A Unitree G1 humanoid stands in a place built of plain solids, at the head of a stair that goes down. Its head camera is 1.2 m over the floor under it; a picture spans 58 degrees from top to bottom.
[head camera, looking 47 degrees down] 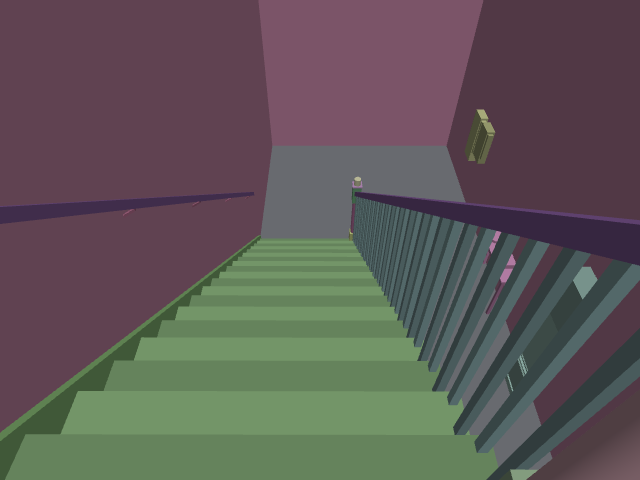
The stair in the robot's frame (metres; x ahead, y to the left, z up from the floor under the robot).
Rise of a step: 0.19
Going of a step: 0.22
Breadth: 1.44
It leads straight ahead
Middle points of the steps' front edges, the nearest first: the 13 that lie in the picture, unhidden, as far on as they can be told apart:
0.47 0.19 -0.19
0.69 0.19 -0.38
0.92 0.19 -0.56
1.14 0.19 -0.75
1.36 0.19 -0.94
1.58 0.19 -1.13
1.81 0.19 -1.31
2.03 0.19 -1.50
2.25 0.19 -1.69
2.47 0.19 -1.87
2.69 0.19 -2.06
2.92 0.19 -2.25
3.14 0.19 -2.44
